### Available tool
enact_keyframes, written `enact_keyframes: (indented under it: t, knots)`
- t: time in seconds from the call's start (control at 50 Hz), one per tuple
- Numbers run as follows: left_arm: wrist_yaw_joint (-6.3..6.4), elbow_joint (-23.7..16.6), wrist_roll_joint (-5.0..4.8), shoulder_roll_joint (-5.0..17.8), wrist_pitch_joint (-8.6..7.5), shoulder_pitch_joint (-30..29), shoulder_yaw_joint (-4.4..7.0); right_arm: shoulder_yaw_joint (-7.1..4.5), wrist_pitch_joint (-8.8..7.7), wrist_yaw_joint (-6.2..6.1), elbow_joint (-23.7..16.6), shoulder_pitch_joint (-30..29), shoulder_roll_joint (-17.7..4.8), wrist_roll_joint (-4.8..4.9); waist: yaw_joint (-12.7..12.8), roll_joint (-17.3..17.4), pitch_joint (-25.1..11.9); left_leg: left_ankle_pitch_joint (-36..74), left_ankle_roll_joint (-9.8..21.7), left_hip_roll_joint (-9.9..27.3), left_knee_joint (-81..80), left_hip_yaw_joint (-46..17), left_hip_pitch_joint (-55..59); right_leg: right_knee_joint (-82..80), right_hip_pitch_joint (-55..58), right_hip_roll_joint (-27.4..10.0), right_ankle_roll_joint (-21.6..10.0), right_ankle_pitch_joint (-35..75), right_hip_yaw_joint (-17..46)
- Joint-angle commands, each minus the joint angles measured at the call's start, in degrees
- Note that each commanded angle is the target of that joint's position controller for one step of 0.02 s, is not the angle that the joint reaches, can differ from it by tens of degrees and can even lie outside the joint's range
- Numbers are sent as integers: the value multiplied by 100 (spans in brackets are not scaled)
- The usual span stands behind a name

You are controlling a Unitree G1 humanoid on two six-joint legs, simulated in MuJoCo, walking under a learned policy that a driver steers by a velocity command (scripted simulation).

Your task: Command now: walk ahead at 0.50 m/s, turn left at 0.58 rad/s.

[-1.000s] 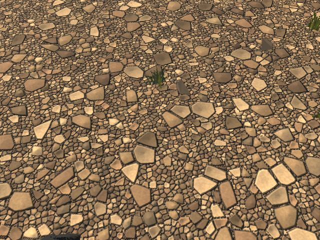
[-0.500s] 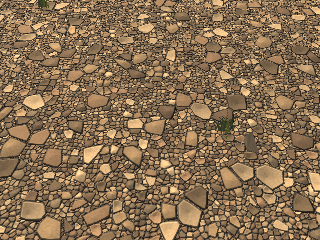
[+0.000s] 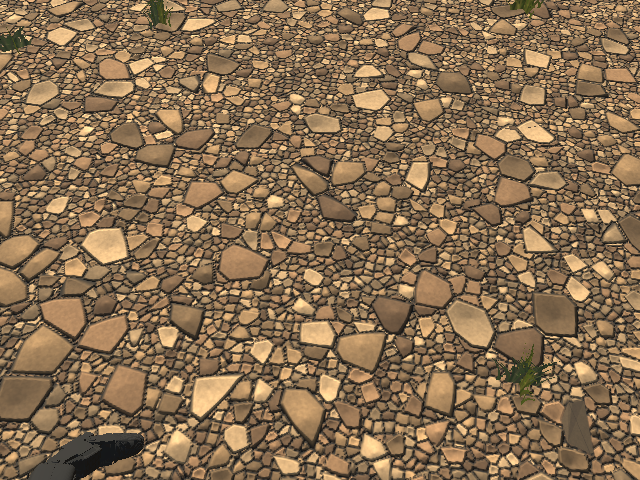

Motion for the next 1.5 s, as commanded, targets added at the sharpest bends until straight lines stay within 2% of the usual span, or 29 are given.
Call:
enact_keyframes:
  t: [0.02,0.06,0.08,0.1,0.12,0.14,0.16,0.22,0.36,0.46,0.52,0.54,0.56,0.58,0.6,0.66,0.74,0.94,0.98,1.02,1.04,1.06,1.08,1.1,1.16,1.24,1.34,1.42,1.5]
  knots:
    - [-63,-504,-38,671,-170,-401,176,-232,-1,-68,-262,122,-881,3,140,887,-106,1357,701,1441,-66,-1286,-141,-282,676,190,-144,-311,-60]
    - [-47,-342,-19,821,-234,280,269,-206,33,-72,-340,-28,-806,-15,525,1005,-342,1859,534,1278,526,-1365,-130,-567,1580,262,-374,-563,-222]
    - [-15,-234,78,1033,-267,982,353,-110,16,-44,-433,-98,-559,-49,867,828,-945,1897,344,964,1548,-1093,-509,-435,2830,-179,-653,-571,98]
    - [31,-150,176,1455,-249,1835,462,-17,-14,-44,-559,319,-247,-39,949,-179,-1855,675,-53,290,3438,-400,-2059,-405,4936,-1408,-1283,-1108,1743]
    - [-13,30,63,1460,-161,2131,477,44,-57,-46,-658,782,-278,64,781,-1814,-2281,-1692,-237,114,4843,-71,-3510,-1043,5777,-2260,-1832,-2458,3970]
    - [-5,-106,-26,930,-119,1855,336,-77,-46,-41,-560,527,-837,111,883,-1009,-1544,-1369,-283,521,5417,-217,-4018,-1266,5229,-2123,-1641,-3390,3680]
    - [28,-169,-3,705,-53,1579,266,-118,-10,-32,-654,-41,-988,67,950,-474,-874,-889,-305,729,5496,29,-4063,-1329,4446,-1889,-1403,-3112,2736]
    - [-25,4,138,510,-38,1255,150,-69,-22,20,-761,-354,-569,-39,563,-318,-104,-240,-245,1067,4705,135,-3338,-1766,2731,-1216,-1397,-1691,1499]
    - [5,184,-110,949,24,1480,273,144,-205,124,-1003,-1293,-161,-129,649,-169,-76,1077,-482,1037,1954,716,-2659,-2041,2332,-807,-1529,-241,452]
    - [42,365,-194,1047,159,2030,297,84,-307,210,-1178,-1902,-401,-22,797,-313,-66,1485,-502,755,884,699,-2024,-1688,2583,-967,-1337,-607,739]
    - [79,374,-161,928,218,2008,250,-95,-352,163,-945,-1094,-713,-55,267,-312,-426,1346,-234,698,379,779,-461,-796,2308,-726,-1001,-433,702]
    - [66,277,-89,619,193,1911,138,-208,-359,96,-841,-306,-1012,-158,-135,-29,-980,1261,57,1355,459,206,756,469,1703,-365,-768,-749,414]
    - [78,82,-22,85,112,2280,-24,-332,-282,38,-779,364,-1544,-276,-179,1350,-1791,965,683,2769,340,-1621,2572,2480,-23,305,-384,-2666,-264]
    - [88,30,-190,349,53,2412,16,-295,-239,71,-638,575,-1362,-241,-173,1946,-1996,-195,1146,3167,-235,-3083,2584,3664,-950,293,-336,-3747,9]
    - [98,35,-256,796,68,2142,145,-178,-251,89,-653,296,-976,-167,-162,1351,-1250,-570,979,2920,-374,-2504,2031,4141,-1289,5,-354,-3340,180]
    - [97,-26,-128,686,234,1650,205,21,-297,140,-624,-585,-348,-187,229,890,-202,521,587,2194,-895,-730,409,3768,-880,-416,-339,-2251,83]
    - [32,-224,-138,363,403,1504,153,-93,-401,93,-446,-753,-542,-206,484,731,-12,1648,705,2239,-1307,219,-120,3296,-670,-542,-173,-1641,61]
    - [-271,-885,-107,340,411,16,72,-287,-229,1,-21,-266,-1097,-24,100,526,360,2355,322,2298,-1098,1736,655,818,-333,-281,-536,-604,-619]
    - [-292,-961,-87,501,432,143,155,-334,-152,-14,3,-277,-1270,22,278,672,151,4017,202,2310,-445,1932,906,710,165,31,-761,-1194,-936]
    - [-240,-676,-107,906,466,1416,410,-327,-59,-42,-17,-362,-1318,72,1033,647,-587,5326,-37,2049,1400,2252,596,314,1988,586,-1098,-1171,-1243]
    - [-131,-424,-123,1361,524,2406,619,-236,-84,-70,-88,-250,-1118,-46,1436,242,-1117,3996,-316,1834,3072,2284,-700,258,3778,292,-1376,-965,-485]
    - [-82,-463,-178,2073,492,2220,704,42,-215,-8,-452,263,-265,-293,699,-1423,-1511,-1337,-702,694,5185,1874,-3319,-323,5508,-1239,-2419,-1942,2848]
    - [-112,-690,-131,1677,396,2414,559,26,-432,63,-492,-235,-639,-94,1116,-747,-2357,-1740,-611,542,5839,456,-3881,-1219,5811,-1663,-2659,-2798,4339]
    - [-138,-597,-84,1322,311,2260,454,-52,-527,106,-655,-795,-937,128,1197,-400,-1548,-1183,-485,786,5813,413,-4374,-1371,5355,-1546,-2354,-2473,3580]
    - [-86,-786,1,841,261,1289,283,-76,-529,18,-557,-741,-925,-167,485,28,-579,-149,-433,1324,4599,375,-3393,-1474,3094,-957,-1981,-874,2040]
    - [27,-751,-25,930,217,1287,311,-29,-320,20,-614,-868,-680,-242,345,54,-342,380,-707,1234,3582,557,-2991,-1716,2151,-651,-1996,104,1343]
    - [119,-471,-72,900,226,1742,281,141,-355,143,-752,-1802,-353,-189,791,-147,-142,2434,-762,952,1534,723,-2506,-1743,2000,-320,-1563,-368,695]
    - [105,-229,-99,949,245,2163,282,113,-424,249,-924,-2316,-524,-105,1007,-189,78,2345,-566,866,897,657,-2662,-1473,2670,-665,-1535,-642,1066]
    - [127,-126,-78,1006,339,2181,307,30,-483,284,-911,-1972,-701,-109,742,-414,18,1403,-213,697,538,828,-2254,-883,3333,-887,-1357,527,1323]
